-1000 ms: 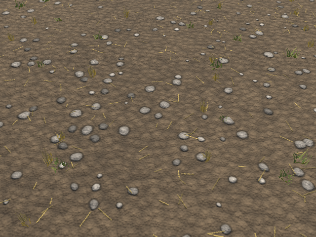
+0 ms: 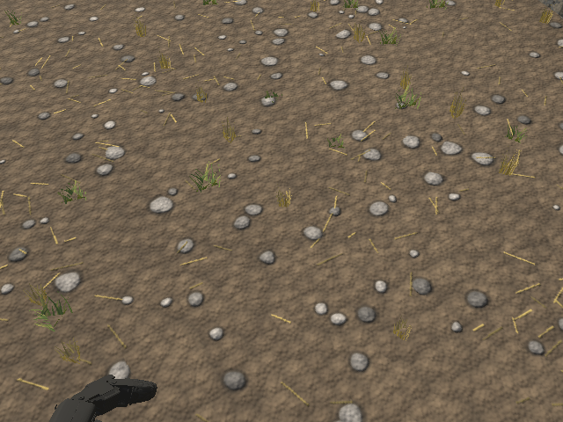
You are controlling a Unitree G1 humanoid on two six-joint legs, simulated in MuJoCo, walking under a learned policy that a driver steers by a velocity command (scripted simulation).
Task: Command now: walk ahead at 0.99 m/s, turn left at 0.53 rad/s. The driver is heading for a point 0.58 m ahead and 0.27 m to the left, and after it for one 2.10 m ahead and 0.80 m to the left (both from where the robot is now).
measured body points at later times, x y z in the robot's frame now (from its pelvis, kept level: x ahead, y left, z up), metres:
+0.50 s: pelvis +0.46 +0.01 -0.02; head +0.48 +0.03 +0.43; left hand +0.28 +0.26 -0.14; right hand +0.80 -0.11 -0.07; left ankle +0.59 +0.17 -0.68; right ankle +0.33 -0.15 -0.74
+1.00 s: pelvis +0.88 +0.24 -0.02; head +0.91 +0.26 +0.43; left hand +0.89 +0.58 -0.07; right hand +1.10 +0.02 -0.14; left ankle +0.68 +0.15 -0.74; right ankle +1.10 +0.28 -0.73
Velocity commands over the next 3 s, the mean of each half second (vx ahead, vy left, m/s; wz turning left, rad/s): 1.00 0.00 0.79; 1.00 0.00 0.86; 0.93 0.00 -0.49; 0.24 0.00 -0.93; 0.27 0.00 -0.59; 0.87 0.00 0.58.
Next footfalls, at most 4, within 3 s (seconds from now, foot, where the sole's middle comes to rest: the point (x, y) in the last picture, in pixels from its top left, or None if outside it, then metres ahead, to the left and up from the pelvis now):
0.18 right None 0.36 -0.14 -0.78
0.60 left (203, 346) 0.70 0.17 -0.78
1.02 right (158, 222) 1.12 0.31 -0.78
1.44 left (31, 200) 1.25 0.72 -0.78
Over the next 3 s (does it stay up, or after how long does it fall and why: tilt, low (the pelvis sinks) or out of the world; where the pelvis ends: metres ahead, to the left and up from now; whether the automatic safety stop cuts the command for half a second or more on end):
stays up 1.72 0.67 -0.01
